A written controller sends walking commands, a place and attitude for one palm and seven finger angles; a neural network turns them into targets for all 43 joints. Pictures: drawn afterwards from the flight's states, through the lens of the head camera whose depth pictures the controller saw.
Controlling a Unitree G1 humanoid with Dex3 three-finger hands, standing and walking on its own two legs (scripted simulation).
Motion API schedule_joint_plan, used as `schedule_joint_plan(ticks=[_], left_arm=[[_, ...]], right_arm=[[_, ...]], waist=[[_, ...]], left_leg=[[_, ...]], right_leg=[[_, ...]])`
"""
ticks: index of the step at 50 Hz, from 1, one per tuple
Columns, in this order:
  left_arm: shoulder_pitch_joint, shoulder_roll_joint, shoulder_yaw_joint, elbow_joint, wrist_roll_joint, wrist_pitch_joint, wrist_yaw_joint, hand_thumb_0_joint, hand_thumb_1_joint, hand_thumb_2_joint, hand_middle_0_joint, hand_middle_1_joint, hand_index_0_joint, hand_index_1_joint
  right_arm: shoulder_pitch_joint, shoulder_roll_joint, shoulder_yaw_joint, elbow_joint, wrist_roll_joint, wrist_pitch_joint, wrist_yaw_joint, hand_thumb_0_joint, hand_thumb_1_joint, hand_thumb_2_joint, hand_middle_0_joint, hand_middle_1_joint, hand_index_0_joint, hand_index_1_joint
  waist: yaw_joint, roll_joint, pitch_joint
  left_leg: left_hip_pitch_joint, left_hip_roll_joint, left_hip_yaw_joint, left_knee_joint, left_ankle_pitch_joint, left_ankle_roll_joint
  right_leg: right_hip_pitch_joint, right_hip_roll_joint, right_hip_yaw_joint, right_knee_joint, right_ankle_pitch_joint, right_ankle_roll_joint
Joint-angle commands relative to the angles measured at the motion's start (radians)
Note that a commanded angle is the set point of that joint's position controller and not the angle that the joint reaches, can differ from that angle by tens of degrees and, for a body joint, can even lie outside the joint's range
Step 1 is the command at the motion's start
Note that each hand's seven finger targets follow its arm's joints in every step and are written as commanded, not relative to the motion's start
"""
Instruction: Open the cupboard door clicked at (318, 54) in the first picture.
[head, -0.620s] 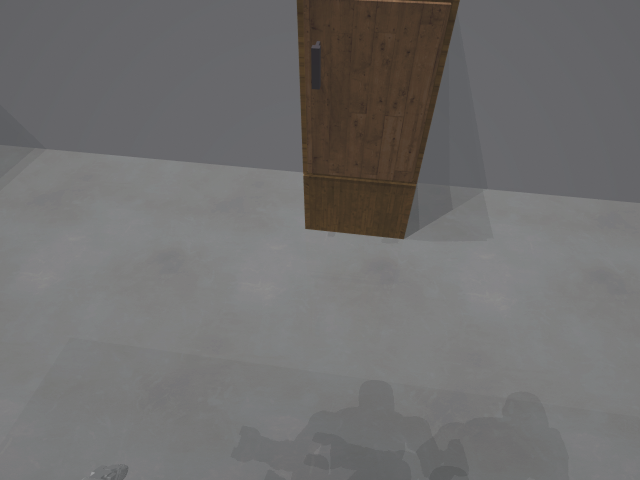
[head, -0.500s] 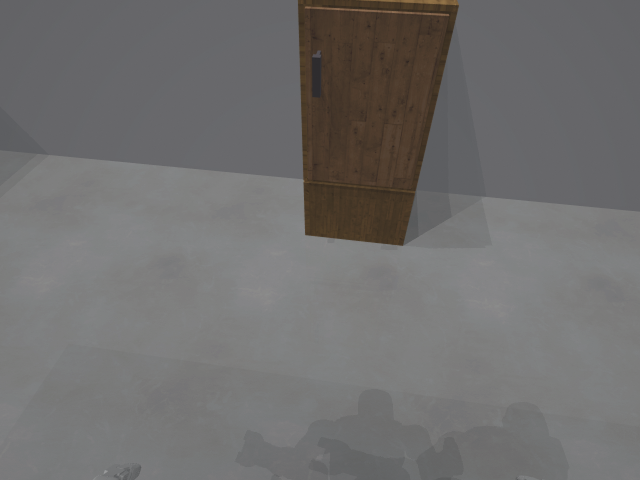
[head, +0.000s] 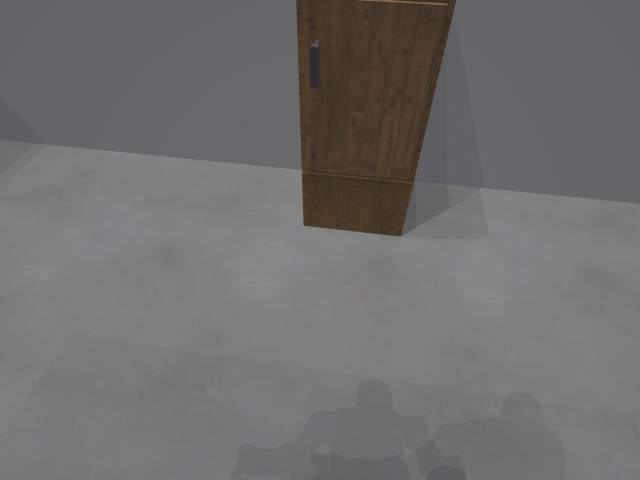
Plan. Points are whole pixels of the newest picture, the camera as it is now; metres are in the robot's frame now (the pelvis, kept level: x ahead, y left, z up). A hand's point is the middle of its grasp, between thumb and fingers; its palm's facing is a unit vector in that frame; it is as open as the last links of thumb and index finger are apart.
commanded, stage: stand and wait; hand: left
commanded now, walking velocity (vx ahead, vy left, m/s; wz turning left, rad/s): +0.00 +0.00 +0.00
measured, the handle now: (315, 63) +1.24 +0.09 -0.02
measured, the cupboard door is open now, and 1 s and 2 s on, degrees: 0 0 0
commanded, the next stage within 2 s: look at it before walking up in 0.20 s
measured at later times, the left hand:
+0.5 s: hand out of the picture +0.07 +0.24 -0.15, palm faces -0.03 -0.94 -0.33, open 7.4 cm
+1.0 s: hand out of the picture +0.07 +0.25 -0.16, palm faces -0.02 -0.94 -0.33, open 7.4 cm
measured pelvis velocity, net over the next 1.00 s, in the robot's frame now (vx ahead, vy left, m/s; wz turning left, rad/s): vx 0.00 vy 0.00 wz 0.00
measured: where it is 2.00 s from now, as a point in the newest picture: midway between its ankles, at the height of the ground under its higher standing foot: (334, 453)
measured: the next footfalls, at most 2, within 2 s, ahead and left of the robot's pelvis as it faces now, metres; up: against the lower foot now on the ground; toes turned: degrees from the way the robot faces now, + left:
right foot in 1.62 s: +0.34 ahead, -0.14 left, +0.00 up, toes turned -15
left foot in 2.00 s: +0.46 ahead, +0.09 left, +0.00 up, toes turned +5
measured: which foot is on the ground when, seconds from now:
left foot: down 0.00-1.00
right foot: down 0.00-1.00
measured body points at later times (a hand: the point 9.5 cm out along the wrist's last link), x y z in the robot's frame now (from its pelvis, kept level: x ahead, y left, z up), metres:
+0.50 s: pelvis +0.00 +0.00 +0.00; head -0.01 +0.00 +0.45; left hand +0.07 +0.29 -0.13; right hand +0.07 -0.29 -0.13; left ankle +0.01 +0.13 -0.74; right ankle +0.00 -0.12 -0.74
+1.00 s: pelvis +0.00 +0.00 +0.00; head +0.00 +0.00 +0.45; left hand +0.07 +0.30 -0.13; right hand +0.08 -0.29 -0.13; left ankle +0.01 +0.13 -0.74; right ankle +0.00 -0.12 -0.74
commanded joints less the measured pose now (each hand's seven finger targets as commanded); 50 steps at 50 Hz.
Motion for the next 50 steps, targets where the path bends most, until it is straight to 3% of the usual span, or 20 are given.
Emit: schedule_joint_plan(ticks=[1,21,46,47,48,50], left_arm=[[-0.059,0.204,0.039,-0.068,-0.003,-0.031,0.012,0.0,0.9,0.9,-0.2,-0.3,-0.2,-0.3],[-0.062,0.204,0.038,-0.068,-0.001,-0.035,0.011,0.0,0.9,0.9,-0.2,-0.3,-0.2,-0.3],[-0.055,0.203,0.036,-0.061,-0.001,-0.036,0.013,0.0,0.9,0.9,-0.2,-0.3,-0.2,-0.3],[-0.012,0.119,0.02,-0.039,-0.004,-0.028,0.016,0.0,0.9,0.9,-0.2,-0.3,-0.2,-0.3],[0.024,0.074,0.008,-0.025,-0.002,-0.016,0.016,0.0,0.9,0.9,-0.2,-0.3,-0.2,-0.3],[0.061,0.076,0.015,-0.022,0.007,-0.004,0.008,0.0,0.9,0.9,-0.2,-0.3,-0.2,-0.3]], right_arm=[[-0.067,-0.198,-0.033,-0.068,-0.002,-0.03,-0.013,0.0,-0.9,-0.9,0.2,0.3,0.2,0.3],[-0.058,-0.195,-0.033,-0.058,-0.003,-0.03,-0.01,0.0,-0.9,-0.9,0.2,0.3,0.2,0.3],[-0.069,-0.2,-0.029,-0.054,0.0,-0.032,-0.011,0.0,-0.9,-0.9,0.2,0.3,0.2,0.3],[-0.042,-0.116,-0.011,-0.036,-0.004,-0.024,-0.009,0.0,-0.9,-0.9,0.2,0.3,0.2,0.3],[-0.003,-0.067,0.002,-0.024,-0.008,-0.012,-0.006,0.0,-0.9,-0.9,0.2,0.3,0.2,0.3],[0.031,-0.066,-0.005,-0.02,-0.014,-0.003,-0.002,0.0,-0.9,-0.9,0.2,0.3,0.2,0.3]], waist=[[-0.004,-0.012,-0.038],[-0.007,-0.015,-0.039],[-0.004,-0.005,-0.055],[-0.003,-0.013,-0.078],[-0.004,-0.019,-0.066],[0.0,-0.028,0.009]], left_leg=[[-0.004,0.107,-0.089,-0.078,0.077,0.039],[0.001,0.107,-0.088,-0.083,0.079,0.034],[0.03,0.115,-0.094,-0.093,0.155,0.035],[0.043,0.114,-0.075,-0.08,0.117,0.024],[0.033,0.103,-0.06,-0.07,0.013,0.016],[-0.043,0.088,-0.058,-0.066,-0.236,0.025]], right_leg=[[-0.012,-0.112,0.111,-0.097,0.049,-0.032],[-0.021,-0.115,0.122,-0.119,0.038,-0.033],[0.017,-0.115,0.105,-0.109,0.141,-0.028],[0.022,-0.116,0.098,-0.112,0.093,-0.016],[0.006,-0.108,0.102,-0.109,-0.037,-0.011],[-0.054,-0.094,0.128,-0.113,-0.273,-0.025]])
